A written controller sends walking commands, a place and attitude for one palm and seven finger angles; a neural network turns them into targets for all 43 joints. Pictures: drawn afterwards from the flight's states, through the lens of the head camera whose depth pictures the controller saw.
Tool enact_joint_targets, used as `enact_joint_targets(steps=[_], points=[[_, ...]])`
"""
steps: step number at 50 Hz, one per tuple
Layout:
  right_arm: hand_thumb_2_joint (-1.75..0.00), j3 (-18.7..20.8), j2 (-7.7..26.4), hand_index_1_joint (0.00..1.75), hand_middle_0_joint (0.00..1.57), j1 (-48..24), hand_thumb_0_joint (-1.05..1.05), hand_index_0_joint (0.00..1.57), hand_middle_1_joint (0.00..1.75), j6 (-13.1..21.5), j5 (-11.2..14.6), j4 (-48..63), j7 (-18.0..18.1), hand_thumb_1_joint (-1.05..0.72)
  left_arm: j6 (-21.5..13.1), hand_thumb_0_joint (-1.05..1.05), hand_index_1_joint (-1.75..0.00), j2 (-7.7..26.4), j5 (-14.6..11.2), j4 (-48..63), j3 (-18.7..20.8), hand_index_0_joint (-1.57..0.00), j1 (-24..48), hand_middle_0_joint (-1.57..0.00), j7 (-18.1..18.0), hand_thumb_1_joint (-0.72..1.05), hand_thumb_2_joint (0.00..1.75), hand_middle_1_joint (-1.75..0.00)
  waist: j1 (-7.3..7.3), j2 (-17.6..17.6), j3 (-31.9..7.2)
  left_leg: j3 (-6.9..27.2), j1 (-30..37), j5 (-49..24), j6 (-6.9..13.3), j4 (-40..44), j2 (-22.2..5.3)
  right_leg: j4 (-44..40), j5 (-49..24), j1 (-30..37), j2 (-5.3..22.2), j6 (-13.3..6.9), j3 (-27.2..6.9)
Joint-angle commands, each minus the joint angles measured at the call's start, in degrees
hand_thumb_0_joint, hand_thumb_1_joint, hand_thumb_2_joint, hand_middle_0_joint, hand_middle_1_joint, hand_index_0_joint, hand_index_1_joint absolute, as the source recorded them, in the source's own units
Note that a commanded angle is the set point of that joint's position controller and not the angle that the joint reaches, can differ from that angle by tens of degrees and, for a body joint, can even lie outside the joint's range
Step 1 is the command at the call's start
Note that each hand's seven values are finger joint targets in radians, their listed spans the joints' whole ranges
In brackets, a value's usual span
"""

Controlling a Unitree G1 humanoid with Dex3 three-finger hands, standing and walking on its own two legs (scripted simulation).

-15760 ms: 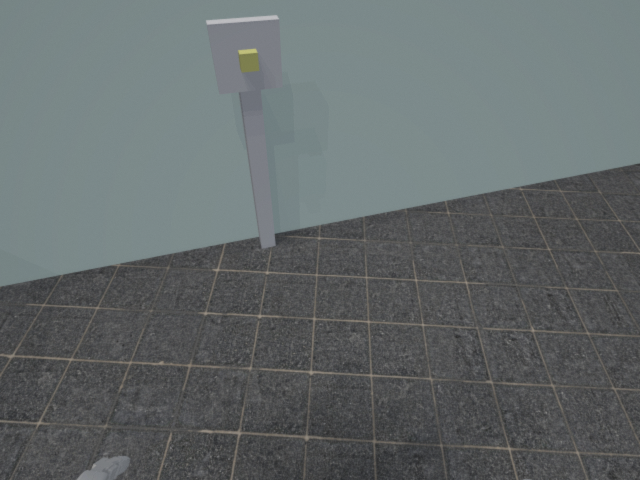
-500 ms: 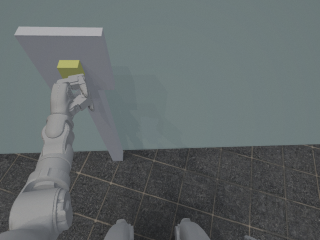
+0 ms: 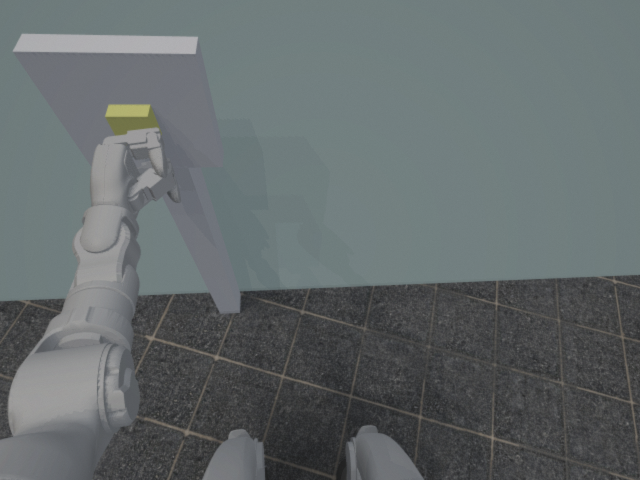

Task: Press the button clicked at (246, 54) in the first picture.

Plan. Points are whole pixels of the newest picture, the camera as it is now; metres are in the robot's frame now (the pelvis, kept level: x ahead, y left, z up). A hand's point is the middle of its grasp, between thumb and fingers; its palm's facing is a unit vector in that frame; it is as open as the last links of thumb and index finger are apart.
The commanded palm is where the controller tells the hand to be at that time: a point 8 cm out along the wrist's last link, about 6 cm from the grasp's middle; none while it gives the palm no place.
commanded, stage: press the button with the knuckle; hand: left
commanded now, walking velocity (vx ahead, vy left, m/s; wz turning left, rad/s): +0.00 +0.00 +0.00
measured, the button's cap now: (136, 121) +0.53 +0.20 +0.10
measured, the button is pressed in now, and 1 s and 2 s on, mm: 6 0 0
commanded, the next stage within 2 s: hold the button down briefly in 0.24 s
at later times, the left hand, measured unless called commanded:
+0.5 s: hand (168, 170) +0.49 +0.17 +0.07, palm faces +0.02 -1.00 -0.03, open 3.6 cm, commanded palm +0.49 +0.21 +0.07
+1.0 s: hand (168, 177) +0.47 +0.17 +0.07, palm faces +0.01 -1.00 -0.01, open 3.4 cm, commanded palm +0.45 +0.22 +0.07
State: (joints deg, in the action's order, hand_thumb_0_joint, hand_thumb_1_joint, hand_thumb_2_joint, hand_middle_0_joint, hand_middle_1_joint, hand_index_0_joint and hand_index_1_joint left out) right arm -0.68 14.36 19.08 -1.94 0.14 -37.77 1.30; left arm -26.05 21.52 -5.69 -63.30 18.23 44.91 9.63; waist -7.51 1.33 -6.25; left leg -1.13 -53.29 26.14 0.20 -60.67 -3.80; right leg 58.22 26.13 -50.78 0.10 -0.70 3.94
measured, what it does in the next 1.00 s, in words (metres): stands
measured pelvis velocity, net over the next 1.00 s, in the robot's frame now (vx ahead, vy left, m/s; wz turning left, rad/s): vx -0.02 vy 0.01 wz -0.01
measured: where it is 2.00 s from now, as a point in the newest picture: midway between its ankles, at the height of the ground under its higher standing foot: outside the picture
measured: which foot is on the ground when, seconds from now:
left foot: down 0.00-1.00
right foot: down 0.00-1.00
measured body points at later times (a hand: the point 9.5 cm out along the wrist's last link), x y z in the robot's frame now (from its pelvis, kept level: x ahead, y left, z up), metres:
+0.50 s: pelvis -0.02 +0.00 -0.01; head +0.10 +0.02 +0.42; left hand +0.48 +0.22 +0.07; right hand +0.00 -0.27 -0.12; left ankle +0.02 +0.12 -0.67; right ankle +0.02 -0.12 -0.67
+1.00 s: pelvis -0.02 +0.01 +0.00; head +0.09 +0.02 +0.43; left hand +0.47 +0.22 +0.07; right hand +0.01 -0.26 -0.12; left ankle +0.02 +0.12 -0.67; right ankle +0.02 -0.12 -0.67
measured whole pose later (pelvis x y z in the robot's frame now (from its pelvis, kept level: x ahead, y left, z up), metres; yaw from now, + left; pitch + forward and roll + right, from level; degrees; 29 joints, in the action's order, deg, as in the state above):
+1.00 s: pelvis -0.02 +0.01 +0.00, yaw +0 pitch +20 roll -3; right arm -1.5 14.9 21.3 -0.9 -0.3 -36.8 0.7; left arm -25.2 22.3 -5.5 -64.2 18.7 46.9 9.2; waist -8.5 1.7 -6.8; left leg -1.1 -56.4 25.2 0.9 -61.9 -3.8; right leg 58.7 24.6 -53.6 0.0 -0.2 3.7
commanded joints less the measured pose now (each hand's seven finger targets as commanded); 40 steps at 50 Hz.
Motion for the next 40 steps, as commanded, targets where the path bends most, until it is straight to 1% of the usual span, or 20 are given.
enact_joint_targets(steps=[1, 2, 4, 7, 9, 11, 13, 14, 15, 17, 20, 24, 28, 30, 31, 33, 35, 37, 39, 40], points=[[-0.9, 3.07, 9.97, 0.3, 0.2, 7.12, 0.0, 0.2, 0.3, 1.5, -0.36, 3.38, 0.67, -0.9, -4.28, 0.0, -1.5, 12.52, -1.33, 13.37, 0.45, -1.3, 34.21, -1.3, -0.27, 0.9, 0.9, -1.5, -3.1, 4.49, -25.37, 3.42, 19.56, -13.13, 1.08, 6.19, 2.59, -8.35, -12.64, 5.77, -2.19, -0.04, -2.68], [-0.9, 3.03, 10.2, 0.3, 0.2, 7.57, 0.0, 0.2, 0.3, 1.55, -0.54, 3.23, 0.69, -0.9, -4.51, 0.0, -1.5, 13.63, -1.13, 13.06, 1.04, -1.3, 34.98, -1.3, -0.35, 0.9, 0.9, -1.5, -2.98, 4.95, -25.99, 3.92, 19.68, -13.24, 0.99, 6.24, 2.47, -7.9, -12.34, 5.52, -2.21, -0.29, -2.5], [-0.9, 2.84, 10.35, 0.3, 0.2, 7.72, 0.0, 0.2, 0.3, 1.6, -0.49, 2.86, 0.8, -0.9, -4.07, 0.0, -1.5, 13.71, -0.93, 11.19, 0.8, -1.3, 35.89, -1.3, -0.59, 0.9, 0.9, -1.5, -3.68, 4.96, -24.79, 4.15, 19.25, -12.46, 0.97, 6.12, 2.36, -7.97, -11.34, 3.77, -2.22, -0.2, -2.34], [-0.9, 2.92, 10.55, 0.3, 0.2, 8.35, 0.0, 0.2, 0.3, 1.91, -0.8, 2.81, 0.73, -0.9, -4.32, 0.0, -1.5, 14.06, -0.66, 12.09, 0.58, -1.3, 38.7, -1.3, -0.86, 0.9, 0.9, -1.5, -4.24, 6.12, -26.59, 4.27, 19.7, -12.4, 1.16, 5.72, 2.47, -7.85, -11.06, 3.51, -2.27, -0.22, -2.5], [-0.9, 2.74, 10.79, 0.3, 0.2, 8.57, 0.0, 0.2, 0.3, 1.89, -0.7, 2.55, 0.88, -0.9, -3.95, 0.0, -1.5, 15.46, -0.5, 10.37, 1.31, -1.3, 39.09, -1.3, -0.91, 0.9, 0.9, -1.5, -4.64, 4.61, -25.88, 4.31, 18.05, -11.1, 1.25, 5.52, 2.39, -8.03, -10.14, 3.45, -2.28, -0.05, -2.62], [-0.9, 2.63, 10.79, 0.3, 0.2, 8.66, 0.0, 0.2, 0.3, 2.09, -0.7, 2.45, 0.96, -0.9, -3.65, 0.0, -1.5, 15.37, -0.49, 10.56, 0.63, -1.3, 41.13, -1.3, -0.89, 0.9, 0.9, -1.5, -5.31, 4.96, -25.62, 4.18, 17.15, -9.54, 1.44, 5.43, 2.5, -8.31, -9.14, 3.28, -2.27, 0.09, -2.85], [-0.9, 2.6, 10.94, 0.3, 0.2, 8.99, 0.0, 0.2, 0.3, 2.23, -0.77, 2.39, 1.03, -0.9, -3.76, 0.0, -1.5, 16.71, -0.27, 10.25, 1.47, -1.3, 41.69, -1.3, -0.85, 0.9, 0.9, -1.5, -5.04, 6.61, -27.15, 4.28, 17.69, -9.91, 1.35, 5.28, 2.53, -7.99, -9.15, 3.04, -2.21, -0.11, -2.76], [-0.9, 2.52, 11.08, 0.3, 0.2, 9.11, 0.0, 0.2, 0.3, 2.23, -0.74, 2.32, 1.13, -0.9, -3.7, 0.0, -1.5, 17.04, -0.24, 10.28, 1.39, -1.3, 42.31, -1.3, -0.9, 0.9, 0.9, -1.5, -5.33, 6.25, -26.74, 4.58, 17.93, -9.59, 1.33, 5.34, 2.4, -7.97, -8.72, 2.23, -2.27, -0.13, -2.6], [-0.9, 2.47, 10.94, 0.3, 0.2, 9.08, 0.0, 0.2, 0.3, 2.34, -0.82, 2.32, 1.13, -0.9, -3.7, 0.0, -1.5, 16.39, -0.15, 10.6, 0.67, -1.3, 43.16, -1.3, -0.89, 0.9, 0.9, -1.5, -5.4, 7.62, -26.98, 4.56, 18.01, -9.47, 1.29, 5.29, 2.47, -7.9, -8.53, 1.99, -2.23, -0.14, -2.7], [-0.9, 2.4, 11.09, 0.3, 0.2, 9.42, 0.0, 0.2, 0.3, 2.61, -0.9, 2.14, 1.09, -0.9, -3.56, 0.0, -1.5, 15.51, -0.34, 10.15, -0.08, -1.3, 44.14, -1.3, -0.98, 0.9, 0.9, -1.5, -6.17, 7.04, -26.03, 4.93, 18.15, -8.26, 1.37, 5.54, 2.42, -8.06, -7.57, 0.79, -2.29, -0.18, -2.37], [-0.9, 2.23, 11.42, 0.3, 0.2, 9.41, 0.0, 0.2, 0.3, 2.74, -0.82, 2.34, 1.18, -0.9, -3.08, 0.0, -1.5, 18.15, -0.02, 8.92, 1.6, -1.3, 43.67, -1.3, -1.38, 0.9, 0.9, -1.5, -5.63, 6.78, -25.67, 4.73, 15.94, -5.75, 1.35, 5.56, 2.55, -8.19, -5.81, 1.36, -2.29, -0.18, -2.62], [-0.9, 2.11, 11.41, 0.3, 0.2, 9.26, 0.0, 0.2, 0.3, 3.06, -0.81, 2.34, 1.21, -0.9, -2.88, 0.0, -1.5, 16.48, 0.03, 8.86, -0.08, -1.3, 44.67, -1.3, -1.4, 0.9, 0.9, -1.5, -6.54, 7.22, -25.38, 4.89, 16.12, -4.31, 1.48, 5.62, 2.53, -8.26, -4.74, -0.29, -2.19, -0.07, -2.5], [-0.9, 1.91, 11.58, 0.3, 0.2, 9.3, 0.0, 0.2, 0.3, 3.39, -0.84, 2.62, 1.21, -0.9, -2.53, 0.0, -1.5, 17.58, 0.25, 7.48, 0.65, -1.3, 44.61, -1.3, -1.79, 0.9, 0.9, -1.5, -6.34, 6.91, -24.6, 5.02, 14.86, -2.28, 1.44, 5.92, 2.58, -8.21, -3.41, -0.41, -2.21, -0.15, -2.48], [-0.9, 1.84, 11.58, 0.3, 0.2, 9.28, 0.0, 0.2, 0.3, 3.53, -0.74, 2.67, 1.3, -0.9, -2.11, 0.0, -1.5, 16.82, 0.11, 7.58, -0.33, -1.3, 45.33, -1.3, -1.84, 0.9, 0.9, -1.5, -7.09, 6.43, -23.63, 4.71, 13.72, -1.01, 1.65, 5.84, 2.65, -8.63, -2.73, -0.59, -2.16, 0.03, -2.75], [-0.9, 1.81, 11.81, 0.3, 0.2, 9.46, 0.0, 0.2, 0.3, 3.62, -0.84, 2.61, 1.38, -0.9, -2.14, 0.0, -1.5, 18.68, 0.19, 7.95, 0.96, -1.3, 45.5, -1.3, -1.92, 0.9, 0.9, -1.5, -6.81, 6.28, -24.11, 4.78, 13.51, -0.99, 1.63, 5.87, 2.56, -8.47, -2.76, -0.06, -2.12, 0.01, -2.72], [-0.9, 1.87, 11.87, 0.3, 0.2, 9.56, 0.0, 0.2, 0.3, 3.74, -0.89, 2.8, 1.38, -0.9, -2.38, 0.0, -1.5, 18.94, 0.36, 8.72, 1.17, -1.3, 45.71, -1.3, -1.95, 0.9, 0.9, -1.5, -6.41, 7.75, -26.3, 5.04, 14.75, -2.03, 1.54, 5.82, 2.6, -7.89, -3.22, -0.37, -2.03, -0.16, -2.58], [-0.9, 1.91, 11.56, 0.3, 0.2, 9.47, 0.0, 0.2, 0.3, 3.77, -0.92, 2.98, 1.11, -0.9, -2.06, 0.0, -1.5, 16.52, 0.19, 8.17, 0.01, -1.3, 43.9, -1.3, -1.66, 0.9, 0.9, -1.5, -5.81, 8.1, -25.77, 5.04, 15.45, -2.53, 1.32, 5.97, 2.65, -7.9, -3.55, -0.57, -2.09, -0.31, -2.28], [-0.9, 2.04, 11.67, 0.3, 0.2, 9.72, 0.0, 0.2, 0.3, 3.72, -1.11, 3.06, 0.93, -0.9, -1.96, 0.0, -1.5, 16.54, -0.01, 8.18, 0.8, -1.3, 42.75, -1.3, -1.72, 0.9, 0.9, -1.5, -5.6, 6.93, -26.26, 5.04, 15.47, -3.65, 1.49, 5.95, 2.67, -7.8, -4.25, 0.35, -2.12, -0.3, -2.17], [-0.9, 2.34, 11.64, 0.3, 0.2, 9.4, 0.0, 0.2, 0.3, 3.47, -0.98, 3.41, 0.69, -0.9, -1.99, 0.0, -1.5, 16.31, -0.1, 9.35, 1.13, -1.3, 40.79, -1.3, -1.62, 0.9, 0.9, -1.5, -4.58, 7.55, -27.48, 4.89, 16.64, -4.4, 1.22, 6.06, 2.62, -7.84, -4.56, 0.51, -2.08, -0.34, -2.06], [-0.9, 2.28, 11.56, 0.3, 0.2, 9.4, 0.0, 0.2, 0.3, 3.38, -0.97, 3.55, 0.59, -0.9, -1.94, 0.0, -1.5, 16.15, -0.28, 9.35, 1.32, -1.3, 39.67, -1.3, -1.6, 0.9, 0.9, -1.5, -4.19, 7.18, -26.73, 4.86, 16.69, -5.0, 1.16, 6.39, 2.63, -7.94, -5.08, 1.1, -2.12, -0.44, -1.91]])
